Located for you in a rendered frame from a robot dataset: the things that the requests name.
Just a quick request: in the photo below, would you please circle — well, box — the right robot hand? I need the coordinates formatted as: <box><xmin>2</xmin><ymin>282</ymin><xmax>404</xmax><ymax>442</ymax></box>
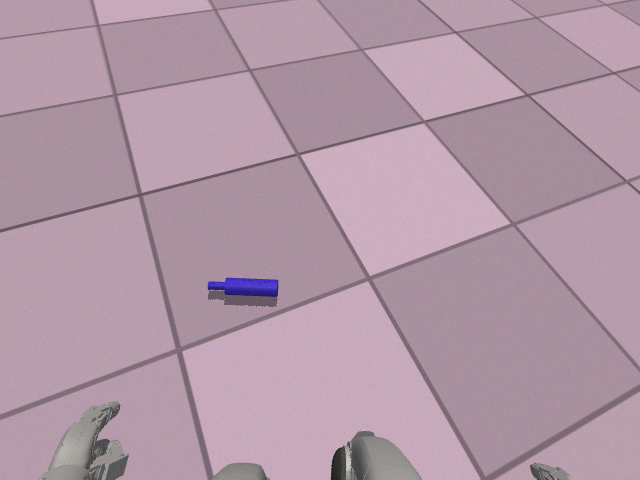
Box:
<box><xmin>530</xmin><ymin>463</ymin><xmax>572</xmax><ymax>480</ymax></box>

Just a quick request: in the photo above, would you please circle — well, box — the bottle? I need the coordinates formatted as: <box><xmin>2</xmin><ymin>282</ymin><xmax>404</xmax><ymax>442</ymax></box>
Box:
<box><xmin>208</xmin><ymin>278</ymin><xmax>278</xmax><ymax>297</ymax></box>

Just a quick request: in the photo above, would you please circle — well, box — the left robot arm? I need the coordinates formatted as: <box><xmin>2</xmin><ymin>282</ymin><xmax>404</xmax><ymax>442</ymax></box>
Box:
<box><xmin>38</xmin><ymin>464</ymin><xmax>90</xmax><ymax>480</ymax></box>

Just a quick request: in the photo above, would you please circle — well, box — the left robot hand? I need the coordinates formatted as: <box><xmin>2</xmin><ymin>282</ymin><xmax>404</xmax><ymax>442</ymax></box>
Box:
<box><xmin>48</xmin><ymin>401</ymin><xmax>129</xmax><ymax>480</ymax></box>

